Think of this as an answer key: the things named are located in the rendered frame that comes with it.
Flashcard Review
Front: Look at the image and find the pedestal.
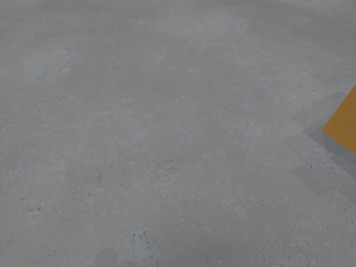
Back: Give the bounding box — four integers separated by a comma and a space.
322, 84, 356, 155

